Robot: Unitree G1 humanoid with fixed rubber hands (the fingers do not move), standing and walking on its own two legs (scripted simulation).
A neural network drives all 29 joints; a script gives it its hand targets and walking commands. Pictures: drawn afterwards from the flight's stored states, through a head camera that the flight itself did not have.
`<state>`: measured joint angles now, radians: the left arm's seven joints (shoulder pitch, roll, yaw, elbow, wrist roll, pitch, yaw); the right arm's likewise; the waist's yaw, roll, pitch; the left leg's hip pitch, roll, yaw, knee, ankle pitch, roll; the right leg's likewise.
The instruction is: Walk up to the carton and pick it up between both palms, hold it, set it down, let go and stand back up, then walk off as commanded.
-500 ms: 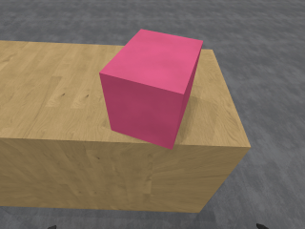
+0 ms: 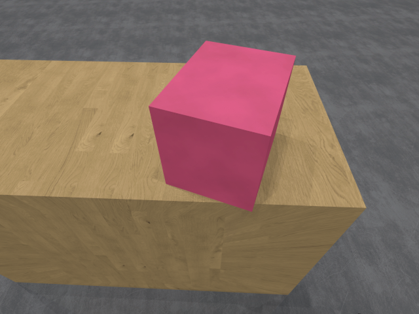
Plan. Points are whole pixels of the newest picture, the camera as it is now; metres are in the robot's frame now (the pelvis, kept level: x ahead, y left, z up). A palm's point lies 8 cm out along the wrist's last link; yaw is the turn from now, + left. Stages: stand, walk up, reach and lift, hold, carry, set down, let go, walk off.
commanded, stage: walk up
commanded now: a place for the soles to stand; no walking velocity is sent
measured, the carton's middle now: (228, 122) +0.50 -0.03 +0.09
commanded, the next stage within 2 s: stand in 1.46 s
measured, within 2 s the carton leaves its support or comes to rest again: neither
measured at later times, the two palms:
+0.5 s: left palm out of the picture +0.11 +0.29 -0.09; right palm out of the picture +0.10 -0.33 -0.13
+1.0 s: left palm out of the picture +0.13 +0.29 -0.12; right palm out of the picture +0.08 -0.32 -0.09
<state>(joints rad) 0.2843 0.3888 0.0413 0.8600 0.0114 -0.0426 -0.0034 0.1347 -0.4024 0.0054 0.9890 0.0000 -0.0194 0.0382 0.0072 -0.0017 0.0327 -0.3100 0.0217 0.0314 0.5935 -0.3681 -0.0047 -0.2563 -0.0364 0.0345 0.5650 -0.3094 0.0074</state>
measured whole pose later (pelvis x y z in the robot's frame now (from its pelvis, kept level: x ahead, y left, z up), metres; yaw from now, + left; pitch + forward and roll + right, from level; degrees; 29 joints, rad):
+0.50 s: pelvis +0.04 -0.02 +0.00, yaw -3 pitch -2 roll +2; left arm 0.27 0.38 0.04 0.86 0.01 -0.04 0.00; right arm 0.17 -0.40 0.01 0.98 0.00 -0.01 0.02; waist 0.01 0.02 0.08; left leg -0.23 0.04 0.06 0.65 -0.39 -0.01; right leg -0.25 0.00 0.02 0.62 -0.34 -0.02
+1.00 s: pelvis +0.02 +0.00 +0.00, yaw -4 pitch -3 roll -1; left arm 0.19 0.38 0.04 0.86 0.01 -0.01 -0.01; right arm 0.13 -0.39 0.01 1.00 0.00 0.00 0.01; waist 0.01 -0.04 0.08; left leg -0.30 0.04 0.02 0.60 -0.24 0.01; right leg -0.25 0.03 0.02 0.61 -0.40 -0.03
